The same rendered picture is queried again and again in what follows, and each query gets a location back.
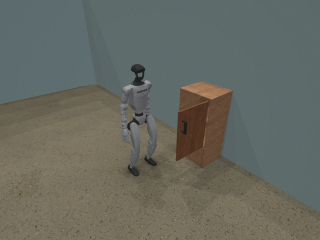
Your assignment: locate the left robot forearm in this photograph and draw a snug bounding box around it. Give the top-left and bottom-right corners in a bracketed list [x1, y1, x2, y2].
[145, 99, 151, 115]

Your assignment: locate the robot right hand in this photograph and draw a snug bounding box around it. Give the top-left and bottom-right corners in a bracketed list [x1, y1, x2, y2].
[121, 128, 130, 144]

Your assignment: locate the right robot forearm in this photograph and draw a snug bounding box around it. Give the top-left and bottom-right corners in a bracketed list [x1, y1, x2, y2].
[120, 104, 128, 129]

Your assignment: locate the robot left foot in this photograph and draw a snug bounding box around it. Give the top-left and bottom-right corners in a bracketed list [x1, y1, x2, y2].
[144, 156, 157, 166]

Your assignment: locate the robot right upper arm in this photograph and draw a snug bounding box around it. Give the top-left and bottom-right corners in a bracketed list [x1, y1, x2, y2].
[121, 85, 133, 110]

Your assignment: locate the cupboard door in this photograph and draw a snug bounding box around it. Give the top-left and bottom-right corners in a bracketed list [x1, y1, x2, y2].
[176, 101, 209, 161]

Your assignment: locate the right robot shin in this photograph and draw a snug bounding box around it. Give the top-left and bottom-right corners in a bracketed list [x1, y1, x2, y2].
[130, 148, 140, 168]

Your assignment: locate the robot left upper arm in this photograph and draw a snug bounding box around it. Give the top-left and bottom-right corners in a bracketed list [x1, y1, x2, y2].
[144, 80, 152, 99]

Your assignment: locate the handle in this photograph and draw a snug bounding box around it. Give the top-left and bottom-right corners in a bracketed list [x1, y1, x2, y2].
[181, 120, 188, 135]

